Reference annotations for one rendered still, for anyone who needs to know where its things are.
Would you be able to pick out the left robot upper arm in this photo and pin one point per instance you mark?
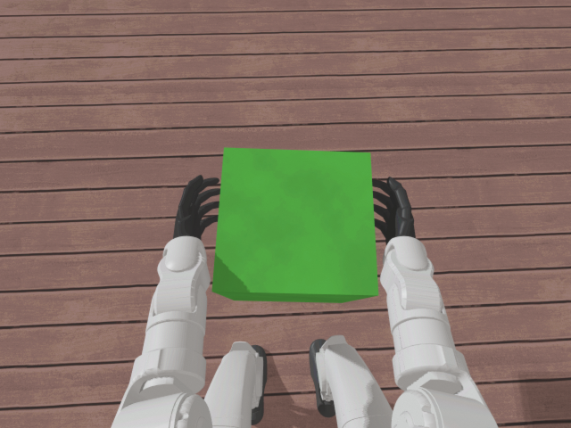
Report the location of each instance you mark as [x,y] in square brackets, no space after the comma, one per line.
[181,410]

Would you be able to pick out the carton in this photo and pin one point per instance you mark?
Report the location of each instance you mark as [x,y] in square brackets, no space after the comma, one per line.
[295,226]

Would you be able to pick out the right robot shin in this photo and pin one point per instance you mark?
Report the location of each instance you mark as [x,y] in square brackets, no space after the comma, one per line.
[336,339]

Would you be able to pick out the robot right foot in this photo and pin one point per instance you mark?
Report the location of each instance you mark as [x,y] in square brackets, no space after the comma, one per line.
[325,407]

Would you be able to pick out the right robot hand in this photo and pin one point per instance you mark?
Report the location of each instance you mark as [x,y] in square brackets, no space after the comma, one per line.
[398,217]

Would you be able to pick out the right robot upper arm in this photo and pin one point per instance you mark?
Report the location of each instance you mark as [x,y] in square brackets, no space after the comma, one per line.
[425,408]

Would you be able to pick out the left robot hand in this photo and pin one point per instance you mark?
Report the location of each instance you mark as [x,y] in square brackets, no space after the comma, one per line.
[189,220]

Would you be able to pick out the robot right forearm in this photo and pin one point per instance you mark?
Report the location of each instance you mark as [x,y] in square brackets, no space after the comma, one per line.
[425,353]

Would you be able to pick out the robot left forearm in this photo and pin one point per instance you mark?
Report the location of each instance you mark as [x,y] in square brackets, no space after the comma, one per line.
[172,359]

